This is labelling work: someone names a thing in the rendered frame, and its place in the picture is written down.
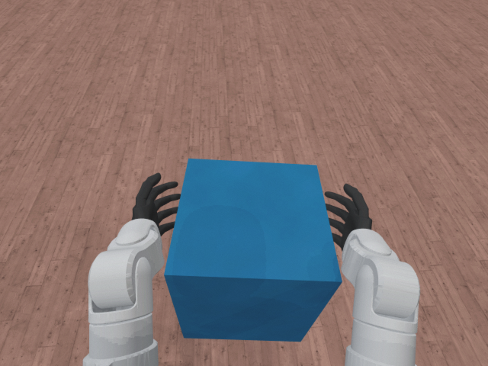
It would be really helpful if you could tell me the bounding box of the carton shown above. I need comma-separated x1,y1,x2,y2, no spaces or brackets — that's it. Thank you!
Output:
164,159,342,342

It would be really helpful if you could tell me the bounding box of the left robot hand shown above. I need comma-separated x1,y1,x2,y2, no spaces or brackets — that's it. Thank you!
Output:
132,173,181,236

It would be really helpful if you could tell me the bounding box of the right robot forearm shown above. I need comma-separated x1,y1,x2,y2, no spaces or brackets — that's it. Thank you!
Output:
341,229,420,366

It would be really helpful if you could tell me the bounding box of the left robot forearm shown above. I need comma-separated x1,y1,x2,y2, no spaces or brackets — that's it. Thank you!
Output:
83,219,165,366

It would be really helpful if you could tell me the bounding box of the right robot hand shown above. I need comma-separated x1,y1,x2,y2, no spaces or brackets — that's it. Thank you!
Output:
325,184,372,250

